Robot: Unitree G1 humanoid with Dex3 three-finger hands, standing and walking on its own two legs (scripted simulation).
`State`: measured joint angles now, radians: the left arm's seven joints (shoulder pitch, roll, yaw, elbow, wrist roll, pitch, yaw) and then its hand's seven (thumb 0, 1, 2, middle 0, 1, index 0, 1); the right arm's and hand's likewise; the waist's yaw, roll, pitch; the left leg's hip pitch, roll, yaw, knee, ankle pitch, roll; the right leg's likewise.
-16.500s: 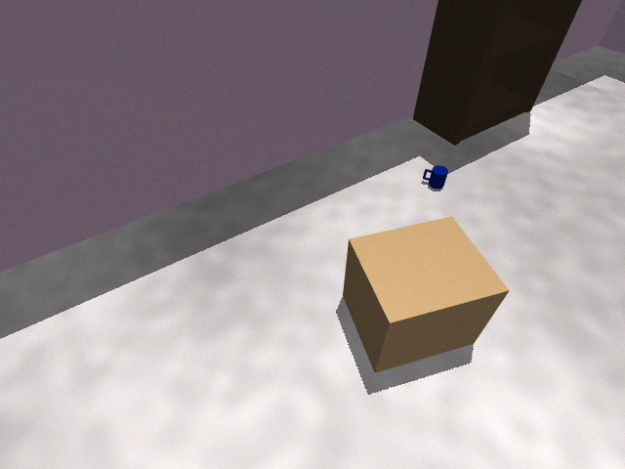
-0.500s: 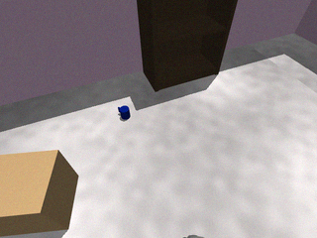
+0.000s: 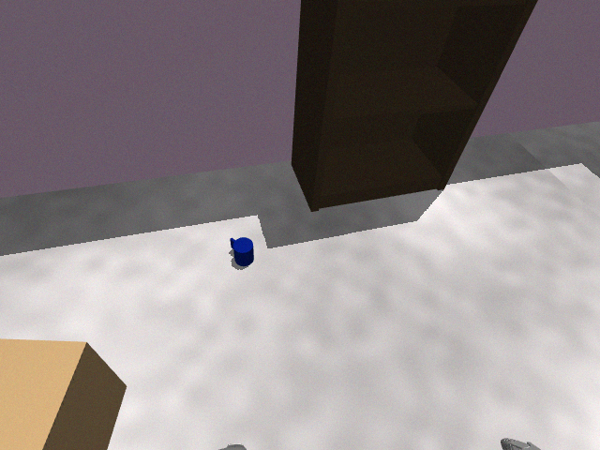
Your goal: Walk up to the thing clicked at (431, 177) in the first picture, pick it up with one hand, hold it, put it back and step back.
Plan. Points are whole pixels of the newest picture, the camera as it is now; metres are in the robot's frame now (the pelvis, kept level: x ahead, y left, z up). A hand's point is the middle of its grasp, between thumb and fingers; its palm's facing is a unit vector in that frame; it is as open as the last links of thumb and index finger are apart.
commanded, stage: walk up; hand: left
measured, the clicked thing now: (240, 249) +0.96 +0.22 -0.70
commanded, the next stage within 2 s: none
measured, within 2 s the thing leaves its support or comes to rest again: neither
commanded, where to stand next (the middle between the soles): +0.59 -0.03 m, yaw +1 degrees
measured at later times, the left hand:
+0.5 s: hand (168, 364) +0.28 +0.22 -0.10, palm faces -0.01 -0.90 -0.44, open 7.4 cm
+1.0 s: hand (179, 331) +0.35 +0.22 -0.14, palm faces +0.06 -0.93 -0.36, open 7.4 cm
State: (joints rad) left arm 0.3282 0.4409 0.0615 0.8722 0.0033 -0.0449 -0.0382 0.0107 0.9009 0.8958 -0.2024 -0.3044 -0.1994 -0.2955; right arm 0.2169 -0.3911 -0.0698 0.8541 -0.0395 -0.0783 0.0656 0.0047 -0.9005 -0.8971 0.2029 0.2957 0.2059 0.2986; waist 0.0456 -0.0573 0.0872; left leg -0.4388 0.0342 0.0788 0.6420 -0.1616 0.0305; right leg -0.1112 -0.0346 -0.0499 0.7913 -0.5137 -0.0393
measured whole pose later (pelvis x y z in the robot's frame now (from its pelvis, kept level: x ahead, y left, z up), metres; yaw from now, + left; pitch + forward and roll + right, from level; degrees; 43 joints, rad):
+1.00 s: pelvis +0.35 -0.05 +0.01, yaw +3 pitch -3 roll +0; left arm 0.38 0.42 0.05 0.86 0.00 -0.05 -0.02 0.01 0.90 0.90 -0.20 -0.30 -0.20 -0.30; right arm 0.22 -0.39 -0.06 0.84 -0.03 -0.05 0.07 0.01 -0.90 -0.90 0.20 0.30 0.21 0.30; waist 0.04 -0.04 0.10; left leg -0.38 0.03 0.06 0.63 -0.19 0.03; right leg -0.17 -0.07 -0.11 0.80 -0.47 -0.03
